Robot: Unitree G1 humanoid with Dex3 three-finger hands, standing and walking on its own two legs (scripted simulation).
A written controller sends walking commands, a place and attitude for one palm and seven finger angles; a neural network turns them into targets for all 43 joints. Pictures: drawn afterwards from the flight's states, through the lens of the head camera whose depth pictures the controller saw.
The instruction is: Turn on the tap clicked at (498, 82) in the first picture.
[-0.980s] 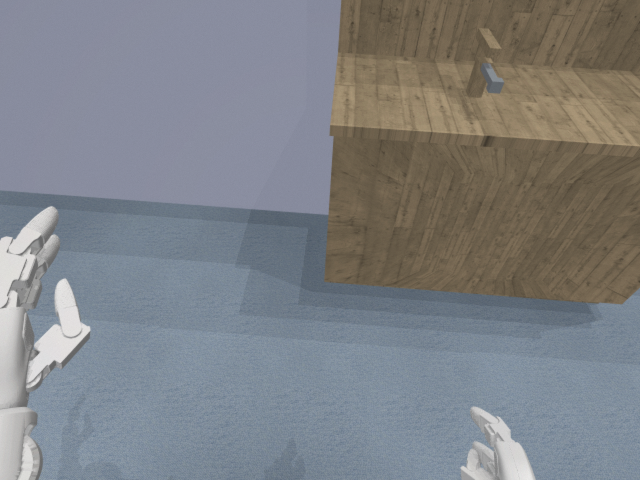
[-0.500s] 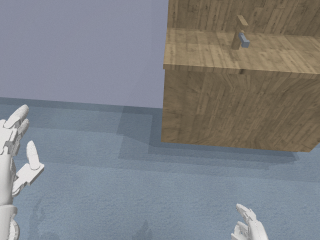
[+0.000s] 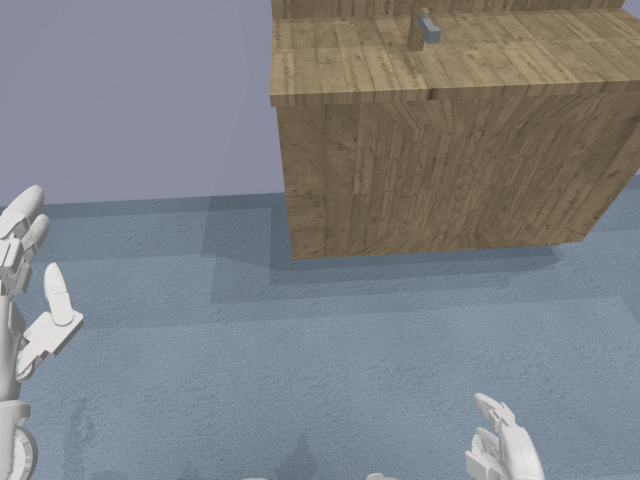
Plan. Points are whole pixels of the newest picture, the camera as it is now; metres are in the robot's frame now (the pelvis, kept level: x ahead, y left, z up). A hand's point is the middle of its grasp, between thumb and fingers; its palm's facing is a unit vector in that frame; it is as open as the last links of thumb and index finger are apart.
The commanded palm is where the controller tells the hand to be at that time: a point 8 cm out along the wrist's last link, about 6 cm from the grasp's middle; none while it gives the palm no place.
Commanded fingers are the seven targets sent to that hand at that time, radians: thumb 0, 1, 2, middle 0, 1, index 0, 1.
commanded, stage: walk to a spot facing it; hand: left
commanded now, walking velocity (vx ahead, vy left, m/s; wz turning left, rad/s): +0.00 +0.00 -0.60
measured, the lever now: (432, 35) +1.03 -0.18 +0.09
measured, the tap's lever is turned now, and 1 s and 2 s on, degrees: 0 0 0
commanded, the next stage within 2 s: turn to face it in 1.92 s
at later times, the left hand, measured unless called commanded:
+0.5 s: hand (212, 307) +0.23 +0.11 +0.18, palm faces +0.02 -0.90 -0.44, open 7.4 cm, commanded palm +0.20 +0.19 +0.20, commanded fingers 0.00 0.90 0.90 -0.20 -0.30 -0.20 -0.30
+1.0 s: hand (387, 290) +0.26 -0.04 +0.18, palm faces -0.20 -0.87 -0.45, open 7.4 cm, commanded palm +0.23 +0.05 +0.20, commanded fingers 0.00 0.90 0.90 -0.20 -0.30 -0.20 -0.30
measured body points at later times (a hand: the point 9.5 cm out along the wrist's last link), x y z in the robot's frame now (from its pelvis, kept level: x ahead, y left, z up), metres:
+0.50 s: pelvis -0.05 -0.02 +0.01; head -0.03 -0.04 +0.46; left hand +0.22 +0.16 +0.20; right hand +0.02 -0.30 -0.08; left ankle -0.01 +0.11 -0.66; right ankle -0.01 -0.12 -0.71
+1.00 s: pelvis -0.06 -0.08 +0.00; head -0.05 -0.10 +0.45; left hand +0.26 +0.01 +0.21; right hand -0.09 -0.35 -0.11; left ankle +0.00 +0.06 -0.66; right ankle -0.10 -0.19 -0.71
